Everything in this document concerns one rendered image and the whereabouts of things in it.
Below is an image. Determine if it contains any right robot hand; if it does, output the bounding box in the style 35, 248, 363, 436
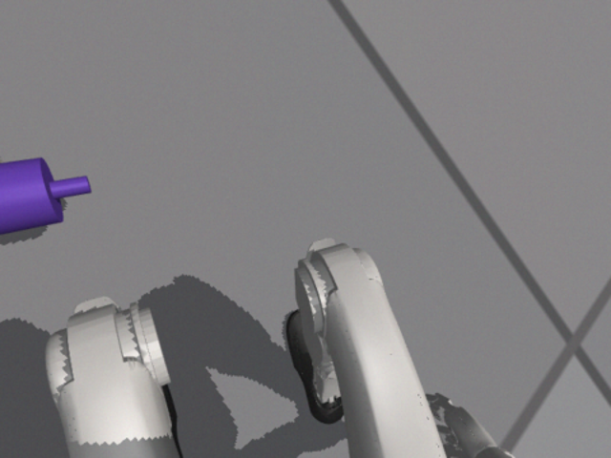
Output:
425, 393, 498, 458

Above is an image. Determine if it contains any left robot foot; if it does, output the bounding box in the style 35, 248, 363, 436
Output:
162, 385, 183, 458

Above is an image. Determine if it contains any bottle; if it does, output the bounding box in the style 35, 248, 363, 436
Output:
0, 157, 92, 235

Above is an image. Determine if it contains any right robot foot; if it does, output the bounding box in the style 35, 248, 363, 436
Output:
286, 309, 344, 424

